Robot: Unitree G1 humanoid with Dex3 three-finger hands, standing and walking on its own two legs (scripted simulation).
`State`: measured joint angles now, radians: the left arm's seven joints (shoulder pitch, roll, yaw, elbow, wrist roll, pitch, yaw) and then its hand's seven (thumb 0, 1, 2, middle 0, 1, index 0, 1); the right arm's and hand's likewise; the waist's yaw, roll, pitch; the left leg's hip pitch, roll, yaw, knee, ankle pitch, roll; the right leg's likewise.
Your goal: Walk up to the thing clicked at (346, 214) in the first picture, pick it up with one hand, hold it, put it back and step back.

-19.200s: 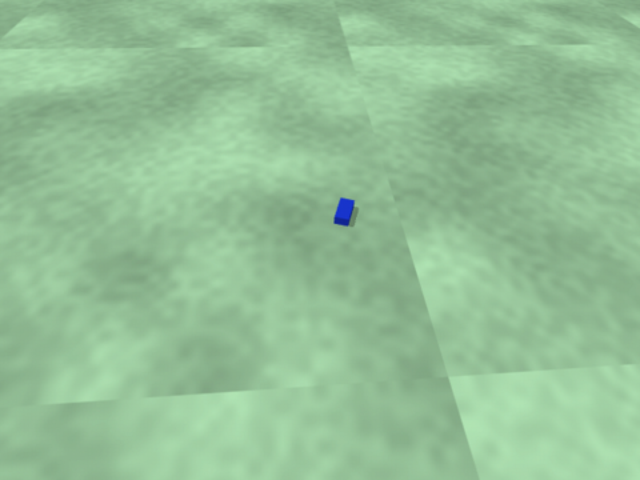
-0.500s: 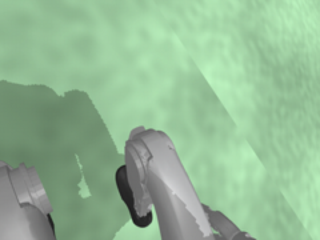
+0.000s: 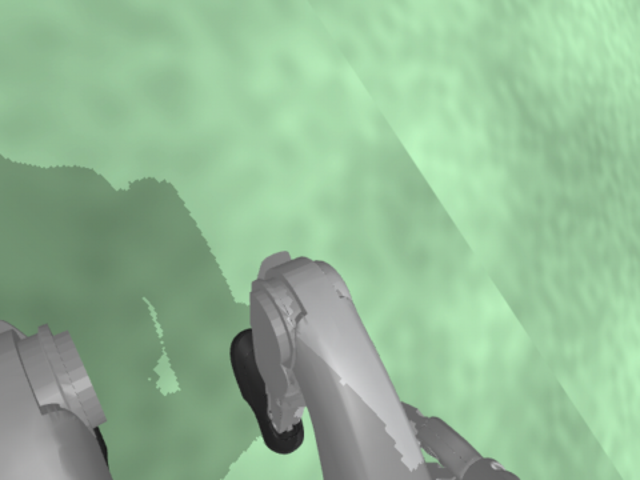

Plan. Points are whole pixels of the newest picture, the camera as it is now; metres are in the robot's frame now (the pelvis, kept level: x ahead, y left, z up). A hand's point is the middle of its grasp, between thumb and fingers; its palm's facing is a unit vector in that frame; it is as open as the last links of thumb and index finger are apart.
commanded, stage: close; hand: left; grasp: from above
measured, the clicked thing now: out of the picture +0.44 +0.37 -0.28
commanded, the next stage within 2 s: settle in 1.16 s
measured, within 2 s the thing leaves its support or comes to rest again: leaves its support in 1.58 s
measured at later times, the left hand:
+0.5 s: hand out of the picture +0.42 +0.36 -0.24, palm faces -0.40 -0.16 -0.90, open 10.9 cm
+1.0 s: hand out of the picture +0.42 +0.36 -0.24, palm faces -0.41 -0.17 -0.90, open 9.2 cm
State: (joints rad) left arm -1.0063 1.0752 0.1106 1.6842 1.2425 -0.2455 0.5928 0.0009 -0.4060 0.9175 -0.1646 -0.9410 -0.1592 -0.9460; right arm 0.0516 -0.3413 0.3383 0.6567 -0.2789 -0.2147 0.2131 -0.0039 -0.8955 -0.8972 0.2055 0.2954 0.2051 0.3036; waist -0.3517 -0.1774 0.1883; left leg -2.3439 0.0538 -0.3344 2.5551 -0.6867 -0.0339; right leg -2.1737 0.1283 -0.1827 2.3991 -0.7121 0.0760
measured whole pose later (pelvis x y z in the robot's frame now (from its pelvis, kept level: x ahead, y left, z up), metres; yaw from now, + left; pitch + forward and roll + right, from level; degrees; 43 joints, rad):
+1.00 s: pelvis +0.00 +0.00 +0.00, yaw +0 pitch +24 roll -15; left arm -1.00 1.08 0.11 1.68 1.24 -0.25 0.59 0.00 0.20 0.35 -0.67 -0.51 -0.70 -0.47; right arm 0.05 -0.34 0.35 0.65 -0.28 -0.21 0.21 0.00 -0.89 -0.89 0.21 0.30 0.21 0.30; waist -0.35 -0.18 0.19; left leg -2.35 0.06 -0.33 2.56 -0.68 -0.03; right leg -2.18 0.13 -0.18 2.40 -0.70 0.08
